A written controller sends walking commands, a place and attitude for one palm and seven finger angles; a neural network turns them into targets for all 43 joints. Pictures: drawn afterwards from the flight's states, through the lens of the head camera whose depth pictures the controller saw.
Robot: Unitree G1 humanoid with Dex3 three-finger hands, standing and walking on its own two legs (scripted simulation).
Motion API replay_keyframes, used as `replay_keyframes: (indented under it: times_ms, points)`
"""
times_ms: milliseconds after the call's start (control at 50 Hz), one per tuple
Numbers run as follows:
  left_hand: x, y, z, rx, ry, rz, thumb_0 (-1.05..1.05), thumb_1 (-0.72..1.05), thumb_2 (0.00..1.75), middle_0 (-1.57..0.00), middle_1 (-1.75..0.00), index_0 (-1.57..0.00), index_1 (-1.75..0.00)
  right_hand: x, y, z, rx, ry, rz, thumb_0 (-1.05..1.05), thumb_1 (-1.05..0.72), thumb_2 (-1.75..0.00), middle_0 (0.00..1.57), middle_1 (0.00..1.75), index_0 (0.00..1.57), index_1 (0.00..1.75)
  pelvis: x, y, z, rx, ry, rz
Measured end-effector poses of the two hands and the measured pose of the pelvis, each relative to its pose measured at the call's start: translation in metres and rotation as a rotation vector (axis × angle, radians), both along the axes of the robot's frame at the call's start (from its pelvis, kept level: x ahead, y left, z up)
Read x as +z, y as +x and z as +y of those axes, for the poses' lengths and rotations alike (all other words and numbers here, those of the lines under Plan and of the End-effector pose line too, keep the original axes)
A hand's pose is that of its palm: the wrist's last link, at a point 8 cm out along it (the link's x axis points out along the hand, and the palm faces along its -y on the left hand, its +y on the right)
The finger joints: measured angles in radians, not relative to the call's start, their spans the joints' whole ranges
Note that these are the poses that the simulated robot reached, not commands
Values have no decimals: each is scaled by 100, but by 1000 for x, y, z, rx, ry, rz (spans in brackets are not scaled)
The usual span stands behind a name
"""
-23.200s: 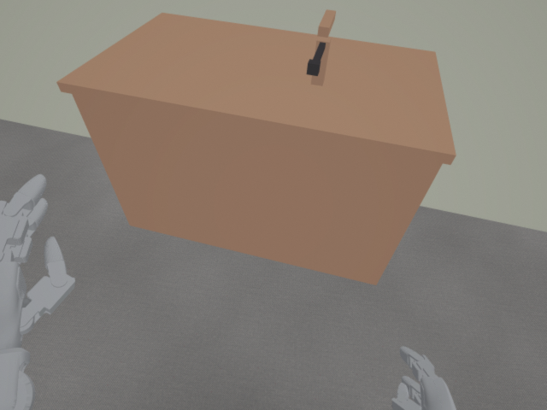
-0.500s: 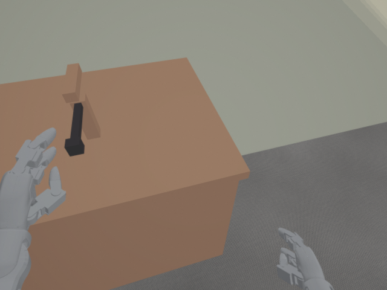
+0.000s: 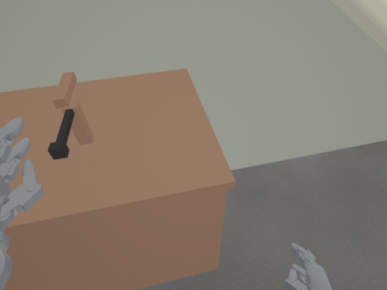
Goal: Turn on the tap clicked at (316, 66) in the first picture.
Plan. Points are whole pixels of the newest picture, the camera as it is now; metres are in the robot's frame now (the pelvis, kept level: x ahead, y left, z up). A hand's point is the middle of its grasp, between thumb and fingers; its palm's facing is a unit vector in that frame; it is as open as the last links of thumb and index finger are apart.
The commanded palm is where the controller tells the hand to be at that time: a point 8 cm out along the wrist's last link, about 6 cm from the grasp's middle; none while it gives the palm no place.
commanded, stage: turn the palm inward beside the body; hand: left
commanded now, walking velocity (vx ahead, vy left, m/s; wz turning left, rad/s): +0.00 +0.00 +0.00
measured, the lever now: (59, 150) +0.34 +0.33 +0.13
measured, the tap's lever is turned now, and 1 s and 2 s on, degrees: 0 0 0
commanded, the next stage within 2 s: reach beside the lever's end, fingers flat in 1.40 s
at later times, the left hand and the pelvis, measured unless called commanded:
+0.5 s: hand (21, 211) +0.17 +0.27 +0.19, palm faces +0.47 -0.86 -0.19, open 7.4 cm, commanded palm +0.12 +0.30 +0.20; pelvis -0.01 +0.02 +0.00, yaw +1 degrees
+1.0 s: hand (20, 218) +0.16 +0.27 +0.18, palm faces +0.47 -0.87 -0.13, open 7.5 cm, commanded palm +0.10 +0.30 +0.20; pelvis -0.02 +0.03 +0.01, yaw +2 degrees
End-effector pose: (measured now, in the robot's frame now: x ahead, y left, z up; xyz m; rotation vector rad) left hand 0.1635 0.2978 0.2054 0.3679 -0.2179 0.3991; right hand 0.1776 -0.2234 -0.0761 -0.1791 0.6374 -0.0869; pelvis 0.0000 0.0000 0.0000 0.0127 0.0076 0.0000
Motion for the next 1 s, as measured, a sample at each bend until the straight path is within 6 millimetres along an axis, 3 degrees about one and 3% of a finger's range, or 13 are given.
replay_keyframes:
  times_ms: [120,220,300,400,560,800,1000]
  points:
    - [-10,-9,15,72,-65,83,2,89,90,-20,-30,-21,-30,2,7,-8,-12,-22,-12,1,-90,-90,20,30,20,30,2,9,4,8,3,-2]
    - [-22,-13,3,38,-105,99,2,89,90,-20,-30,-20,-30,8,13,-2,10,-38,-56,1,-90,-90,20,30,20,30,3,6,9,17,4,0]
    - [-16,-19,-6,7,-93,38,2,89,90,-20,-30,-21,-30,15,16,10,34,-27,-96,1,-90,-90,20,30,20,30,2,1,11,20,3,-3]
    - [-6,-29,1,38,-103,3,2,89,90,-20,-30,-21,-30,19,16,27,52,8,-125,1,-90,-90,20,30,20,30,3,-6,14,22,-3,-22]
    - [-17,-42,5,69,-183,77,2,89,90,-20,-30,-20,-30,22,11,47,77,32,-143,1,-90,-90,20,30,20,30,5,-19,20,29,-12,-56]
    - [-13,-53,3,75,-205,57,2,89,90,-20,-30,-20,-30,25,8,54,94,16,-144,2,-90,-90,20,30,20,30,5,-24,26,30,-18,-71]
    - [-17,-47,5,89,-249,97,2,89,90,-20,-30,-20,-30,27,17,57,98,12,-142,2,-90,-90,20,30,20,30,7,-18,29,34,-15,-75]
